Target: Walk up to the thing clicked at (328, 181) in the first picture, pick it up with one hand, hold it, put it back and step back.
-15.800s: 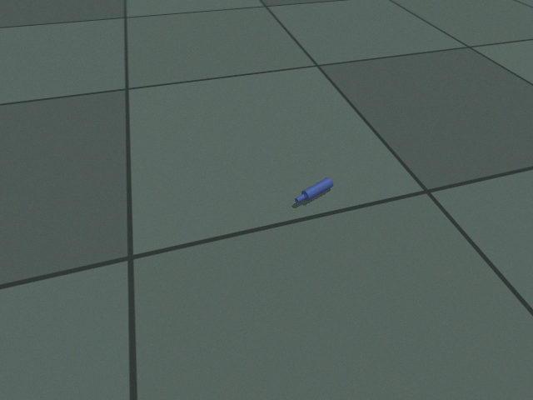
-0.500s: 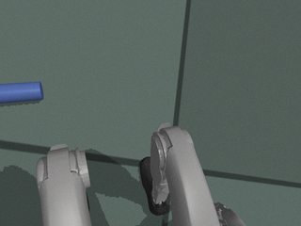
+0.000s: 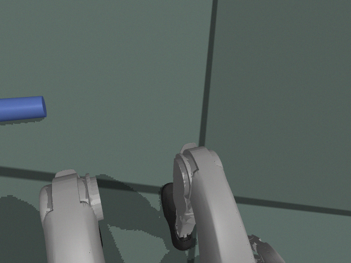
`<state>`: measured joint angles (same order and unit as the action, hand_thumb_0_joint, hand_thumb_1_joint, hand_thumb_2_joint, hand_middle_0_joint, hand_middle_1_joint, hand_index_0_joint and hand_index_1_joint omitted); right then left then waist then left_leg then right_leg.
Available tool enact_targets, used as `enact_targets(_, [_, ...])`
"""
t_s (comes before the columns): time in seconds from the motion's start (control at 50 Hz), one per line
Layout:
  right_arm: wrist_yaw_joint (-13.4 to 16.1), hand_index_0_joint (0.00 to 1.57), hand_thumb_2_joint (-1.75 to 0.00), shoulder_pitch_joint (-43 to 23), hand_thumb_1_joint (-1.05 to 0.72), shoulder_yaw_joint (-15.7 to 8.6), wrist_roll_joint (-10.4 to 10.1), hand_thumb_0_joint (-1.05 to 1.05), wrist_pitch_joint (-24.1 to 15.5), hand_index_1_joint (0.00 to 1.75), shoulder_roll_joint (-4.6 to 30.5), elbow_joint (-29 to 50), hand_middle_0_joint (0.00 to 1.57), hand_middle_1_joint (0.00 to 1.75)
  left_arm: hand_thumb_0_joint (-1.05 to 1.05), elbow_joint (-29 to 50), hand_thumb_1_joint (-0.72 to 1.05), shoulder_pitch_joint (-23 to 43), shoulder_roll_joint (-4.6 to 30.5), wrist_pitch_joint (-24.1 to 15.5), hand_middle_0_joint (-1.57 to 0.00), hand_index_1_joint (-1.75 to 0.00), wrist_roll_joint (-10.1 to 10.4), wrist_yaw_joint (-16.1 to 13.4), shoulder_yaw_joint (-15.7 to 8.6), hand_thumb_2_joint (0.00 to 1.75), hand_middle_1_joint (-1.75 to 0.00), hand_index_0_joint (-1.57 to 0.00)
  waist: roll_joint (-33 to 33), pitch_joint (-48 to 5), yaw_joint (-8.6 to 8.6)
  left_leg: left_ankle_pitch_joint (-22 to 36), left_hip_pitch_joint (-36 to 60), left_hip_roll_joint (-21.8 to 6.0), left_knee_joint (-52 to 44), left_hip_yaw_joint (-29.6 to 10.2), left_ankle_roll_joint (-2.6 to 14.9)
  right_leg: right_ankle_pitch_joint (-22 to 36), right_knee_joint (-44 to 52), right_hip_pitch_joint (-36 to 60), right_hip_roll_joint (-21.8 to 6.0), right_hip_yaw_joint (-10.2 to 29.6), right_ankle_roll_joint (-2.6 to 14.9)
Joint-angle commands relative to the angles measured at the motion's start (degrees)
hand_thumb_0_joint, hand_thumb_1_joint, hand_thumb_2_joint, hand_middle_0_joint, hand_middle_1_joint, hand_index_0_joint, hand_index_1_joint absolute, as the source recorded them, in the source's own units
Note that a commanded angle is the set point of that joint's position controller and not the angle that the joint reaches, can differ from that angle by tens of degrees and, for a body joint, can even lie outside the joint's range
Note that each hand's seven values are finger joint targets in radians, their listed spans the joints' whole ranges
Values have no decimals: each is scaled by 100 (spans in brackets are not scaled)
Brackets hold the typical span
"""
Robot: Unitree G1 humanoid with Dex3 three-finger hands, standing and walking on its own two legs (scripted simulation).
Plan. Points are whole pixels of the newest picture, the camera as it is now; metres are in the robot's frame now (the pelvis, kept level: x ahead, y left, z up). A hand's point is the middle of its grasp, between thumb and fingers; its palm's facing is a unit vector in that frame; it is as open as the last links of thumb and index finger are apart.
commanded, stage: rise first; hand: left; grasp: from above
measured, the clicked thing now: out of the picture +0.49 +0.34 -0.30
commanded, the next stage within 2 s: approach in 0.84 s
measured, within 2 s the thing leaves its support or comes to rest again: neither
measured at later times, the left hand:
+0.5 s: hand out of the picture +0.44 +0.35 -0.17, palm faces -0.45 -0.08 -0.89, open 14.1 cm
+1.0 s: hand out of the picture +0.45 +0.35 -0.17, palm faces -0.44 -0.07 -0.89, open 14.0 cm
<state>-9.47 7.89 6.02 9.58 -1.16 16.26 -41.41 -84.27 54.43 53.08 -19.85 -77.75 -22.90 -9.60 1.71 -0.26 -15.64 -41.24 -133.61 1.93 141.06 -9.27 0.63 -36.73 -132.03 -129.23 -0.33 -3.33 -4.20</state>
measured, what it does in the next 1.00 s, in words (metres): stands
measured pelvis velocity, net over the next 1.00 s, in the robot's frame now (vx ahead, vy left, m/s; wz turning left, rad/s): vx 0.00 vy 0.00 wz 0.00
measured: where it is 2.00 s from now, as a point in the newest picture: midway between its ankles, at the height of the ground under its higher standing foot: (138, 245)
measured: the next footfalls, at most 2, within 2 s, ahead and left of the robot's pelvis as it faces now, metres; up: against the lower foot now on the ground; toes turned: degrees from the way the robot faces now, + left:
none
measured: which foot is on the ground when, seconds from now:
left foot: down 0.00-1.00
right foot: down 0.00-1.00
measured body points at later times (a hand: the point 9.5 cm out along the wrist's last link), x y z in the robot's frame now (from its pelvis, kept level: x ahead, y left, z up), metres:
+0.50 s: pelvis +0.00 +0.00 +0.00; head +0.24 +0.10 +0.36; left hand +0.46 +0.35 -0.12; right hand +0.05 -0.27 -0.08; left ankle +0.06 +0.12 -0.29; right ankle +0.12 -0.14 -0.29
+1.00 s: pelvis +0.00 +0.00 +0.00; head +0.24 +0.10 +0.36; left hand +0.47 +0.35 -0.12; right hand +0.05 -0.27 -0.08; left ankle +0.06 +0.12 -0.29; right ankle +0.12 -0.14 -0.29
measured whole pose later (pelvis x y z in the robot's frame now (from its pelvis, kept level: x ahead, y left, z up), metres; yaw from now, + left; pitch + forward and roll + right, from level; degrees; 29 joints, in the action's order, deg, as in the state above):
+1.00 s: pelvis +0.00 +0.00 +0.00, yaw +0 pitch +32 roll -12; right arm -9.7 8.8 6.5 9.1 -2.2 16.5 -40.7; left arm -84.6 55.7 53.9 -20.3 -78.1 -21.9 -9.0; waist 1.8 0.2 -16.1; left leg -40.5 -133.7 2.1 141.2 -9.4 0.6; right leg -36.0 -132.0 -129.2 -0.3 -3.4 -4.0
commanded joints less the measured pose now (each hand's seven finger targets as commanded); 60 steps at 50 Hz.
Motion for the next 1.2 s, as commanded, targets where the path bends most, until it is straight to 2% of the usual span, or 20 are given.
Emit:
enact_targets(0.0, [82, 20, -90, 1206, -90, -491, 15, 0, 4, 30, 1635, 35, 20, 30, 0, 854, -58, 1559, 1584, 0, -10, -100, 174, -196, -157, 106, -96, -6, -2223, -3694, -43, 1356, 3235, -24, -1692, 520, 83, 1179, 1039, 1663, 148, -653, 504])
enact_targets(0.1, [82, 20, -90, 1232, -90, -493, -13, 0, 4, 30, 1654, 42, 20, 30, 0, 897, -57, 1643, 1640, -19, -10, -99, 187, -135, -147, 105, -96, -7, -2262, -3815, -46, 1384, 3321, -35, -1702, 478, 63, 1188, 1027, 1651, 151, -668, 516])
enact_targets(0.22, [90, 20, -90, 1191, -90, -476, -46, 0, 3, 30, 1650, 64, 20, 30, 0, 728, -57, 1628, 1566, -63, -10, -101, 193, -67, -62, 106, -98, -7, -2118, -3594, -65, 1091, 3075, -26, -1739, 470, 78, 971, 1076, 1563, 161, -673, 545])
enact_targets(0.34, [105, 20, -90, 1217, -90, -424, -18, 0, 2, 30, 1654, 42, 20, 30, 0, 716, -56, 1624, 1667, -143, -11, -100, 143, -110, -106, 104, -97, -8, -2145, -3675, -25, 1312, 3230, -21, -1698, 502, 63, 1124, 1072, 1690, 164, -656, 520])
enact_targets(0.44, [100, 20, -90, 1207, -90, -405, -5, 0, -7, 30, 1677, 54, 20, 30, 0, 651, -56, 1906, 1680, -164, -10, -101, 80, -170, -64, 105, -99, -7, -2261, -3566, -164, 1176, 3158, -37, -1706, 445, 59, 1033, 1014, 1512, 168, -712, 523])
enact_targets(0.48, [98, 20, -90, 1204, -90, -408, 1, 0, -13, 30, 1682, 48, 20, 30, 0, 617, -56, 1686, 1684, -161, -11, -101, 68, -183, -97, 104, -98, -8, -2325, -3655, -68, 1275, 3282, -36, -1731, 434, 45, 1087, 972, 1538, 165, -727, 513])
enact_targets(0.58, [93, 20, -90, 1185, -90, -445, 7, 0, -29, 30, 1694, 88, 20, 30, 0, 795, -54, 1778, 1754, -119, -10, -101, 74, -209, -162, 103, -99, -9, -2519, -3687, -53, 1240, 3359, -46, -1781, 439, 26, 1071, 961, 1492, 143, -711, 504])
enact_targets(0.74, [96, 20, -90, 1233, -90, -431, 1, 0, -56, 30, 1659, 38, 20, 30, 0, 614, -55, 1765, 1569, -92, -10, -102, 91, -177, -19, 103, -100, -9, -2268, -3600, -141, 1232, 3187, -33, -1684, 464, 57, 1079, 998, 1507, 155, -694, 517])
enact_targets(0.78, [84, 20, -90, 1288, -90, -427, -1, 0, -67, 30, 1687, 35, 20, 30, 0, 598, -54, 1755, 1615, -76, -9, -102, 55, -184, -72, 103, -101, -8, -2186, -3570, -170, 1371, 3216, -30, -1655, 445, 52, 1173, 965, 1496, 152, -715, 522])
enact_targets(0.8, [91, 20, -90, 1245, -90, -423, 1, 0, -60, 30, 1685, 39, 20, 30, 0, 704, -54, 1784, 1635, -89, -9, -101, 102, -191, -83, 103, -100, -8, -2284, -3704, -106, 1374, 3271, -29, -1665, 464, 48, 1174, 982, 1557, 154, -700, 513])
enact_targets(0.82, [85, 20, -90, 1263, -90, -446, -10, 0, -71, 30, 1697, 52, 20, 30, 0, 695, -55, 1808, 1626, -89, -9, -101, 106, -182, -67, 104, -100, -8, -2353, -3629, -160, 1345, 3278, -32, -1676, 448, 39, 1158, 966, 1512, 148, -702, 527])
enact_targets(0.88, [85, 20, -90, 1245, -90, -479, -28, 0, -68, 30, 1723, 93, 20, 30, 0, 819, -54, 1808, 1806, -85, -10, -100, 102, -181, -173, 103, -99, -9, -2394, -3720, -78, 1274, 3268, -34, -1722, 450, 31, 1079, 972, 1524, 145, -705, 545])
enact_targets(0.9, [75, 20, -90, 1274, -90, -432, -4, 0, -77, 30, 1668, 93, 20, 30, 0, 662, -54, 1649, 1721, -66, -10, -101, 50, -162, -137, 103, -100, -9, -2352, -3690, -79, 1292, 3252, -27, -1704, 483, 42, 1108, 978, 1603, 158, -694, 537])
enact_targets(0.92, [73, 20, -90, 1260, -90, -464, -25, 0, -84, 30, 1672, 108, 20, 30, 0, 715, -59, 1659, 1655, -58, -12, -102, 105, -143, -138, 109, -97, -7, -2247, -3650, -79, 1248, 3214, -28, -1707, 478, 49, 1071, 1000, 1555, 156, -692, 542])
enact_targets(0.96, [72, 20, -89, 1227, -89, -476, -41, 0, -84, 30, 1658, 117, 20, 30, 0, 903, -54, 1758, 1593, -60, -7, -101, 136, -125, -79, 105, -101, -6, -2423, -3759, -51, 1203, 3313, -42, -1758, 457, 34, 1033, 994, 1497, 160, -698, 554])
enact_targets(1.02, [81, 20, -89, 1303, -89, -521, -62, 0, -88, 30, 1677, 67, 20, 30, 0, 958, -53, 2012, 1195, -40, -7, -100, 181, -103, 175, 103, -100, -7, -2303, -3668, -258, 1187, 3246, -49, -1722, 419, 33, 1062, 1014, 1395, 146, -713, 552])
enact_targets(1.08, [90, 20, -89, 1425, -89, -508, -44, 0, -124, 30, 1687, 6, 20, 30, 0, 957, -53, 2479, 1063, -7, -7, -101, 172, -132, 310, 103, -101, -7, -2234, -3592, -462, 1146, 3193, -62, -1640, 420, 53, 1071, 1066, 1343, 157, -721, 552])
enact_targets(1.12, [109, 20, -89, 1441, -89, -462, -54, 0, -132, 30, 1641, -19, 20, 30, 0, 845, -53, 2687, 830, 24, -7, -101, 146, -164, 521, 102, -101, -7, -2297, -3607, -526, 1003, 3148, -59, -1668, 457, 62, 1002, 1123, 1383, 184, -716, 553])
enact_targets(1.16, [119, 20, -89, 1538, -89, -401, -22, 0, -165, 30, 1675, -48, 20, 30, 0, 601, -51, 2802, 905, 110, -7, -101, 36, -231, 526, 101, -102, -8, -2242, -3515, -589, 1085, 3160, -54, -1631, 470, 67, 1066, 1110, 1378, 188, -740, 542])
enact_targets(1.18, [123, 20, -89, 1526, -89, -373, -23, 0, -165, 30, 1696, -24, 20, 30, 0, 426, -52, 2855, 1028, 162, -7, -101, -3, -291, 474, 101, -102, -8, -2286, -3522, -549, 1090, 3081, -37, -1668, 471, 61, 1060, 1089, 1390, 186, -740, 554])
